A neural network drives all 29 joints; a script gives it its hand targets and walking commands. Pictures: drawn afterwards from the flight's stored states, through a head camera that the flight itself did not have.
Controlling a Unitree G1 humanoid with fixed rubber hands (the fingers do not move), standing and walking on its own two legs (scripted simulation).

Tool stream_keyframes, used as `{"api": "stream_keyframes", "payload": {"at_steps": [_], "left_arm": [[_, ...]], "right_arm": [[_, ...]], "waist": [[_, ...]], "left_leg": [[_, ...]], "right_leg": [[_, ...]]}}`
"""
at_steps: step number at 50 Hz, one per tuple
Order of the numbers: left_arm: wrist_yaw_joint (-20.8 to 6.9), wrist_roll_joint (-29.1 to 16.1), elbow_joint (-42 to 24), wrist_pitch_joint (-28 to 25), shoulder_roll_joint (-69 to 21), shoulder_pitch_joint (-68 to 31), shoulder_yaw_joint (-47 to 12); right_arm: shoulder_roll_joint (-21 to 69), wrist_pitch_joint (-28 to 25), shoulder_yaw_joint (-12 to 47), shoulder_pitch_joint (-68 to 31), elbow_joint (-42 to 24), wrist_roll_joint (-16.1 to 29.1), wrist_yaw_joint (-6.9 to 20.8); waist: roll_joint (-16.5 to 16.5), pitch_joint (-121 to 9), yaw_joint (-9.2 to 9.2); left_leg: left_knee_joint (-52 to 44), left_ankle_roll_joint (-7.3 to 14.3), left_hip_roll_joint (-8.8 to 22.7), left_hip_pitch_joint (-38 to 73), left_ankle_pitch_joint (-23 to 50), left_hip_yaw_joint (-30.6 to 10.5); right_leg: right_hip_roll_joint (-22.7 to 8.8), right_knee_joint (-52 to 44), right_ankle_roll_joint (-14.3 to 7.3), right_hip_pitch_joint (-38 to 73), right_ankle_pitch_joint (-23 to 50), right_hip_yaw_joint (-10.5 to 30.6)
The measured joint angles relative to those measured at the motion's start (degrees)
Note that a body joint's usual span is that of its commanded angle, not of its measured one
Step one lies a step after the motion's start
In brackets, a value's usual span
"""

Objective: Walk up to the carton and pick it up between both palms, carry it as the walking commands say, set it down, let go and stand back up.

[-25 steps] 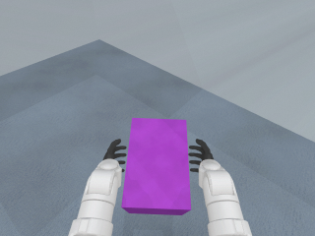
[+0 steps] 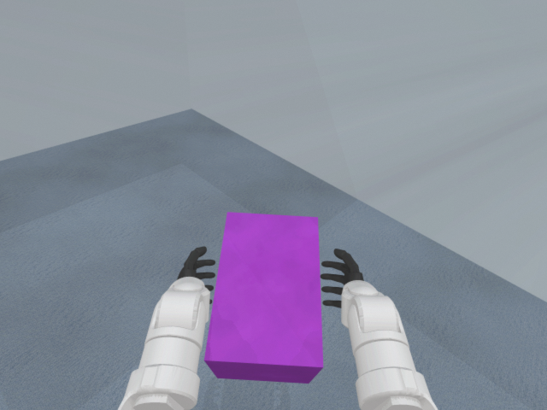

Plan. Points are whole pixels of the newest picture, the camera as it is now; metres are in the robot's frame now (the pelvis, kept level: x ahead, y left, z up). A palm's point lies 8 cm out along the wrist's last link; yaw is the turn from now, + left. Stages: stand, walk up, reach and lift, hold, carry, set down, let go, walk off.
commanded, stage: hold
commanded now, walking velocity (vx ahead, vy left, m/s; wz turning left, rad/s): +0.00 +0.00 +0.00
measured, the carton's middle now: (267, 297) +0.35 -0.01 -0.04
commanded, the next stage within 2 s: set down in 0.40 s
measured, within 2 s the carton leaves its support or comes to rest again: neither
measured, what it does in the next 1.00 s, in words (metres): stands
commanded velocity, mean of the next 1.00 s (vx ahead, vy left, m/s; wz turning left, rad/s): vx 0.00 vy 0.00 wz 0.00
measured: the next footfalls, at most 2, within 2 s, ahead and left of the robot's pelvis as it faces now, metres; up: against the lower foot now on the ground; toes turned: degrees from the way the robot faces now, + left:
none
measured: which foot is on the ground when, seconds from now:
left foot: down 0.00-1.00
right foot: down 0.00-1.00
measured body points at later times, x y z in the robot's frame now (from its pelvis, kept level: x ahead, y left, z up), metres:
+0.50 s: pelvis -0.01 +0.02 +0.01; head -0.06 +0.03 +0.45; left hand +0.29 +0.14 +0.03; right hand +0.29 -0.12 +0.04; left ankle +0.05 +0.10 -0.73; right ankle +0.04 -0.10 -0.73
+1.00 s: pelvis -0.02 +0.01 -0.02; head +0.03 +0.02 +0.43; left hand +0.31 +0.13 -0.05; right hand +0.31 -0.12 -0.04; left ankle +0.05 +0.10 -0.73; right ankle +0.04 -0.09 -0.73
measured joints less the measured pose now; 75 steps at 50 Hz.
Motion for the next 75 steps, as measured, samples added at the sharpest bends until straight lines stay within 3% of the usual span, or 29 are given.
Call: {"api": "stream_keyframes", "payload": {"at_steps": [6, 12, 22, 26, 30, 34, 39, 44, 47, 60, 75], "left_arm": [[-0.4, 0.4, 1.1, 0.5, 0.1, 0.3, -0.1], [-4.4, -0.6, -1.7, 0.8, 0.8, 2.8, -2.5], [-3.5, -1.8, -7.0, 1.0, 1.5, 5.5, -5.0], [-2.8, -1.0, -2.5, -0.6, 0.6, 1.9, -2.8], [-0.9, 0.2, 3.7, -3.3, -1.0, -2.7, 1.2], [2.8, 1.4, 9.4, -7.0, -2.3, -5.9, 5.3], [2.3, 2.4, 14.3, -13.1, -3.1, -8.0, 9.1], [-0.7, 2.5, 14.9, -18.1, -2.8, -7.2, 9.8], [-0.9, 1.8, 13.9, -20.6, -2.3, -6.0, 8.7], [1.9, -1.8, 12.4, -30.9, -1.8, -4.8, 6.4], [5.6, -7.0, 16.3, -38.4, 1.5, -6.5, 0.7]], "right_arm": [[0.4, -0.4, -1.5, -0.7, 2.7, -1.9, 0.3], [-0.8, 0.5, 1.0, 2.7, -1.4, -0.1, -0.3], [-1.4, 0.9, 3.7, 4.8, -6.4, 2.4, 0.3], [-0.4, -0.4, -0.7, 1.5, -2.9, -0.2, 1.0], [1.0, -2.9, -6.3, -2.4, 1.7, -4.2, 1.0], [2.1, -6.7, -10.5, -5.4, 7.1, -7.2, 0.4], [1.9, -11.1, -12.7, -6.2, 9.7, -7.9, -0.8], [1.0, -15.5, -12.5, -7.1, 11.5, -7.0, -1.3], [0.8, -18.5, -11.5, -6.7, 11.9, -5.7, -1.5], [1.1, -29.7, -8.8, -5.3, 11.8, -1.3, -3.9], [-1.8, -36.0, -2.1, -5.7, 14.0, 6.6, -8.9]], "waist": [[1.3, 1.3, -0.33], [2.4, 3.6, -0.52], [1.8, 5.9, 0.25], [1.6, 6.0, 1.95], [1.5, 6.3, 1.59], [2.2, 5.4, 1.15], [2.8, 4.3, 1.76], [2.3, 4.1, 1.82], [1.8, 4.2, 1.77], [2.3, 3.8, 1.38], [1.5, 0.0, 0.6]], "left_leg": [[-2.2, 0.2, -0.6, 3.7, 0.7, -1.4], [-5.1, 0.7, -0.9, 5.3, 2.2, -0.9], [-6.0, 1.1, -0.5, 5.1, 3.3, 0.9], [-4.2, 1.4, -0.7, 3.4, 2.9, 1.8], [-1.9, 1.6, -1.9, 0.5, 2.8, 0.5], [0.2, 1.8, -2.6, -2.9, 2.4, 0.2], [2.2, 1.9, -2.3, -7.4, 1.8, 0.9], [4.3, 1.8, -1.8, -12.5, 1.2, 1.3], [5.5, 1.6, -1.5, -15.6, 0.9, 1.3], [14.3, 1.2, -1.3, -31.2, -1.7, 0.1], [26.9, 1.2, -0.7, -47.8, -6.3, 0.5]], "right_leg": [[-0.4, -3.3, 0.4, 4.8, 0.7, -1.4], [-0.5, -6.4, 1.0, 6.2, 2.7, -0.8], [-0.1, -7.3, 1.2, 5.4, 4.5, 1.1], [0.3, -4.0, 0.7, 2.6, 3.6, 3.1], [1.0, -0.3, 0.5, -0.4, 2.1, 5.2], [0.7, 2.4, 0.4, -4.0, 1.1, 5.4], [1.0, 4.4, 1.0, -8.7, 0.9, 6.1], [1.4, 6.3, 1.1, -13.9, 0.7, 6.4], [1.7, 7.3, 0.9, -16.9, 0.5, 6.4], [1.9, 15.4, 0.6, -31.8, -2.2, 4.9], [2.5, 27.8, 0.6, -48.5, -6.4, 4.9]]}}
